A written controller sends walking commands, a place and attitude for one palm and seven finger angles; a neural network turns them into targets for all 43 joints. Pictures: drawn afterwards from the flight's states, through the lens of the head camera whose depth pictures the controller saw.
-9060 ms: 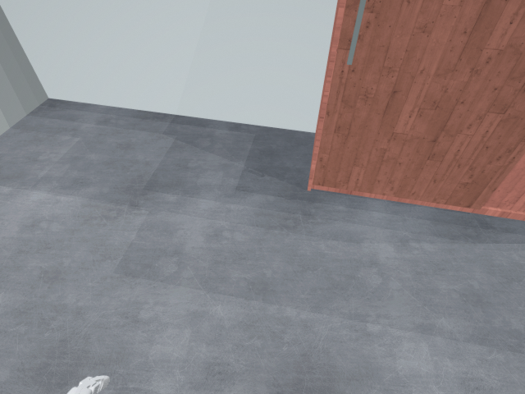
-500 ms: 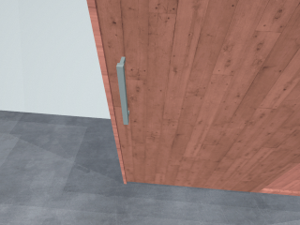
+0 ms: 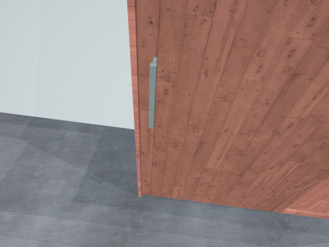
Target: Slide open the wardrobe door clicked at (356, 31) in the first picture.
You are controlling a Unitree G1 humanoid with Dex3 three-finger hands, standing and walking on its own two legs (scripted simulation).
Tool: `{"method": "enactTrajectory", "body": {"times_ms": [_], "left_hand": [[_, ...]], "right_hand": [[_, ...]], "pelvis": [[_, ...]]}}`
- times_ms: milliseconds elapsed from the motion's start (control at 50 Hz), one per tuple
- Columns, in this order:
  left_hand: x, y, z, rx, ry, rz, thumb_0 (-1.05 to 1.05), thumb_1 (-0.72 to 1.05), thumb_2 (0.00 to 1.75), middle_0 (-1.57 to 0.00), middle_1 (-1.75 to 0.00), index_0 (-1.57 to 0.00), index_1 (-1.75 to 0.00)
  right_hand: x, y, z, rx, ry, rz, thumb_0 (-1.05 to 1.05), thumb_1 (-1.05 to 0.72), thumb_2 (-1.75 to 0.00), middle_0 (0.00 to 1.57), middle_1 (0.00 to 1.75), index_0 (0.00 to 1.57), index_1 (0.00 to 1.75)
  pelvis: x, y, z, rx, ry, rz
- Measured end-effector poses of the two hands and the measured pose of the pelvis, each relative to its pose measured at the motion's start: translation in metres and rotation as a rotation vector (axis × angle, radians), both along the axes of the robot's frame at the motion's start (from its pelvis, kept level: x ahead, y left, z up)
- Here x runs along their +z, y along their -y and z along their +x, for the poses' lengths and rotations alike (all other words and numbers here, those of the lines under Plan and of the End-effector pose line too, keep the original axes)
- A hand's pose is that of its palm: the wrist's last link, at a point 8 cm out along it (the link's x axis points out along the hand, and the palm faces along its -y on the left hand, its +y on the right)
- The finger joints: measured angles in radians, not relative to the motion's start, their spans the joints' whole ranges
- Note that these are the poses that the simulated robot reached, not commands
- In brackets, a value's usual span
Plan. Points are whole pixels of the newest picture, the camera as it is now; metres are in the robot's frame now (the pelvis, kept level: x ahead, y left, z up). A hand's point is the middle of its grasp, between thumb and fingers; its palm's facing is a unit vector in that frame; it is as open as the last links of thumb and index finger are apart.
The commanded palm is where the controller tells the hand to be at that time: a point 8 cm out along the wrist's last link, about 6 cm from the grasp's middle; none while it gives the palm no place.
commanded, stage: come to a stop and stand still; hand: left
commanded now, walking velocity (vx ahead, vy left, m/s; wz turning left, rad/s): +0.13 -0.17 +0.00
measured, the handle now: (153, 96) +0.52 +0.07 +0.08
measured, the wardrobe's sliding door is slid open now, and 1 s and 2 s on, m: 0.00 0.00 0.00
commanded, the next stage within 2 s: look again from close up in 1.00 s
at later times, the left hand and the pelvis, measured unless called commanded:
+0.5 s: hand out of the picture +0.02 +0.13 -0.19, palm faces +0.01 -0.98 -0.18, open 7.3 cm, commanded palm none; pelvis +0.00 -0.03 -0.01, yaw -1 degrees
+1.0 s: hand out of the picture -0.05 +0.12 -0.18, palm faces +0.04 -0.99 -0.16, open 7.4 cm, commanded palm none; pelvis -0.03 -0.04 +0.00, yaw +0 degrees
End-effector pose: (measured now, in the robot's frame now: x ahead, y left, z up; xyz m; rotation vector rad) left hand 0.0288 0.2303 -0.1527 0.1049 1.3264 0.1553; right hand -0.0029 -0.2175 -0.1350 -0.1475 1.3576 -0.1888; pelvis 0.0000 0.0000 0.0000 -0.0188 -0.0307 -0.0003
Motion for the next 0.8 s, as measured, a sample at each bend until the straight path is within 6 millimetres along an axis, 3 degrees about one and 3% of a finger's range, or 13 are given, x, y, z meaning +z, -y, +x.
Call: {"method": "enactTrajectory", "body": {"times_ms": [140, 260, 360, 460, 560, 660, 800], "left_hand": [[0.007, 0.001, -0.029, -0.015, -0.105, 0.004, 0.01, 0.91, 0.9, -0.2, -0.29, -0.2, -0.29], [0.005, 0.024, -0.014, -0.058, -0.086, 0.034, 0.01, 0.91, 0.9, -0.2, -0.29, -0.2, -0.29], [-0.004, 0.041, -0.012, -0.073, -0.028, 0.043, 0.01, 0.92, 0.9, -0.2, -0.29, -0.2, -0.29], [-0.011, 0.046, -0.017, -0.049, -0.017, 0.019, 0.01, 0.93, 0.9, -0.2, -0.29, -0.2, -0.29], [-0.002, 0.047, -0.025, -0.032, 0.008, 0.019, 0.02, 0.93, 0.9, -0.2, -0.29, -0.2, -0.29], [0.003, 0.049, -0.043, -0.027, -0.011, 0.02, 0.01, 0.92, 0.9, -0.2, -0.29, -0.2, -0.29], [0.005, 0.055, -0.069, -0.013, -0.058, 0.011, 0.01, 0.91, 0.9, -0.2, -0.29, -0.2, -0.29]], "right_hand": [[0.002, -0.007, -0.015, -0.033, -0.031, 0.029, 0.0, -0.9, -0.89, 0.2, 0.3, 0.2, 0.3], [-0.015, 0.01, -0.035, -0.059, -0.104, 0.063, 0.0, -0.9, -0.89, 0.2, 0.3, 0.21, 0.3], [-0.031, 0.032, -0.023, -0.029, -0.08, 0.045, 0.01, -0.9, -0.89, 0.2, 0.3, 0.2, 0.3], [-0.021, 0.034, 0.002, -0.013, 0.04, 0.026, 0.01, -0.91, -0.89, 0.2, 0.3, 0.2, 0.3], [-0.017, 0.039, 0.013, 0.014, 0.082, 0.013, 0.02, -0.93, -0.89, 0.2, 0.3, 0.2, 0.3], [-0.015, 0.042, 0.008, 0.022, 0.086, 0.021, 0.02, -0.94, -0.89, 0.2, 0.3, 0.2, 0.3], [-0.016, 0.036, -0.018, 0.02, 0.026, 0.049, 0.01, -0.92, -0.89, 0.2, 0.3, 0.2, 0.3]], "pelvis": [[0.006, 0.005, 0.003, -0.017, -0.021, 0.009], [-0.004, 0.023, 0.004, -0.022, -0.03, 0.027], [-0.016, 0.028, -0.003, 0.001, -0.004, -0.029], [-0.015, 0.032, -0.001, -0.011, 0.024, 0.001], [-0.009, 0.032, -0.003, -0.011, 0.028, 0.009], [-0.006, 0.034, -0.01, -0.01, 0.027, 0.017], [-0.003, 0.038, -0.018, -0.004, 0.023, 0.021]]}}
